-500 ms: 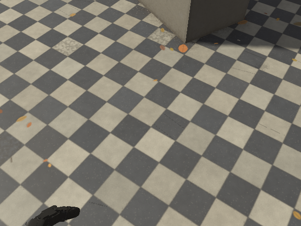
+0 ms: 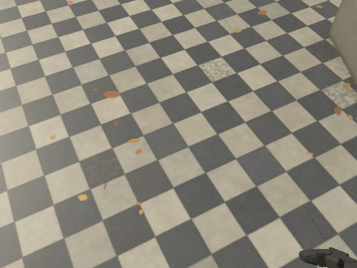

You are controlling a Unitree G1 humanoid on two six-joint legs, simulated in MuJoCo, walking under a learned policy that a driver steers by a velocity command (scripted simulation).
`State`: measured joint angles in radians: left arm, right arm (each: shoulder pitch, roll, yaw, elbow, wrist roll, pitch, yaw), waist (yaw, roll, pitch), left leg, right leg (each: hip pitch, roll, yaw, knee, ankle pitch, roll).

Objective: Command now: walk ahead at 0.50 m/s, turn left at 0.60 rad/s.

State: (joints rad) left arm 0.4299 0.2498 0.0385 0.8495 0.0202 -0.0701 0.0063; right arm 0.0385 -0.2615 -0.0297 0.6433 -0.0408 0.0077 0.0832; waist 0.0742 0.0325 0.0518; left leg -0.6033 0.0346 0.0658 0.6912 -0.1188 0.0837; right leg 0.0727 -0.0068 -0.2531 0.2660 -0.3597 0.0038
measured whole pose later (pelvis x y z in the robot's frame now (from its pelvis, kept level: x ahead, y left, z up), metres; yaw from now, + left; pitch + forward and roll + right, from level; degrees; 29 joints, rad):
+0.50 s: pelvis +0.27 +0.04 +0.01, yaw +18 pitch +2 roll +0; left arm 0.06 0.27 0.02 0.68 0.04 -0.01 -0.03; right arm 0.46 -0.28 -0.06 0.81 -0.01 -0.04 0.00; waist -0.09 -0.04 0.03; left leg -0.01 -0.16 -0.18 0.29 -0.29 0.13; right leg -0.66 -0.07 0.03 0.72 -0.06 0.04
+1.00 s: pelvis +0.46 +0.07 +0.01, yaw +31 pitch +0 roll +0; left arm 0.32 0.26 0.02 0.81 0.01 -0.03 0.00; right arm 0.14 -0.26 -0.03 0.73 -0.03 0.03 0.03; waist 0.05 0.03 0.07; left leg -0.45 -0.03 -0.04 0.72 -0.25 0.01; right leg -0.19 -0.01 -0.14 0.41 -0.22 -0.04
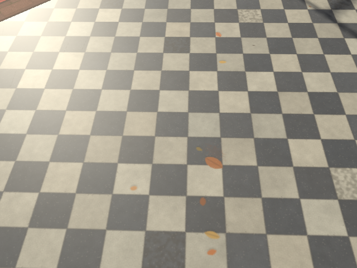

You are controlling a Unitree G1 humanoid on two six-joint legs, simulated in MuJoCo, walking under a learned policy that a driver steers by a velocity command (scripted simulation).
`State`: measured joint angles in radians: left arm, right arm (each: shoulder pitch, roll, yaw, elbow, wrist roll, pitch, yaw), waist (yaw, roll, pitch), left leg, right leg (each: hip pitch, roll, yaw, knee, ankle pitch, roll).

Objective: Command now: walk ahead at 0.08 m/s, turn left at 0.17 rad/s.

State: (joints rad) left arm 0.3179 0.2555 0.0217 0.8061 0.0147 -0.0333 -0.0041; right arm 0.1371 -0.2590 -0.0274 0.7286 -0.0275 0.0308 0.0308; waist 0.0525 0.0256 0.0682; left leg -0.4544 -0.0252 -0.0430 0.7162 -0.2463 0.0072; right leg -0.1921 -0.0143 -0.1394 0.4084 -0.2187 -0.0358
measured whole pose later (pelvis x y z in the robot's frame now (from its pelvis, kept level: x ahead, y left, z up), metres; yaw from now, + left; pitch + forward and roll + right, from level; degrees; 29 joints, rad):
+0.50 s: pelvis +0.06 -0.01 +0.00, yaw +0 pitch +0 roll +1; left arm 0.39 0.25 0.04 0.90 0.03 -0.03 0.00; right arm 0.26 -0.26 -0.05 0.88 -0.02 0.00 0.01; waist 0.02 0.01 -0.03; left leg -0.37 -0.04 -0.01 0.74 -0.32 0.07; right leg -0.13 0.03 -0.04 0.39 -0.27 -0.07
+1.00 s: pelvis +0.25 +0.03 -0.01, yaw -1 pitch +0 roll +0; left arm 0.33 0.20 0.03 1.00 0.02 -0.03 0.02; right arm 0.14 -0.20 -0.02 0.93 -0.01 -0.06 -0.01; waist 0.04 -0.03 0.10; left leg -0.33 -0.04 0.10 0.45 -0.12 0.09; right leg -0.33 0.01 0.02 1.09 -0.45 -0.03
